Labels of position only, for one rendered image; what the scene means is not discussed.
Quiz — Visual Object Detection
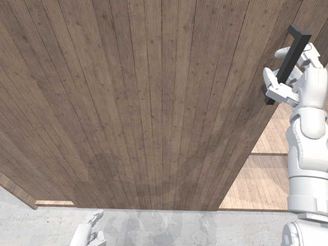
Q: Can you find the wardrobe door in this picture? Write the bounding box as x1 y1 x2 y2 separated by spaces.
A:
0 123 70 201
0 0 328 211

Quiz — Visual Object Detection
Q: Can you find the right robot upper arm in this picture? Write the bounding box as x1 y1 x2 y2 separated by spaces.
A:
281 221 328 246

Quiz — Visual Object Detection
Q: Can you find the robot right forearm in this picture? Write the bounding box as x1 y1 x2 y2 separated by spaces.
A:
285 107 328 228

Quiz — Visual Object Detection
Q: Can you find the handle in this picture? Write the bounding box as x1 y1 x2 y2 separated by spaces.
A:
261 24 312 105

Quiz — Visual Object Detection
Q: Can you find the robot right hand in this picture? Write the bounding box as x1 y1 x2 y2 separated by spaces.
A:
263 43 328 113

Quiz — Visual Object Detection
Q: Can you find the robot left hand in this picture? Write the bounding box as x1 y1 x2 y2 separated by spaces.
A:
69 209 107 246

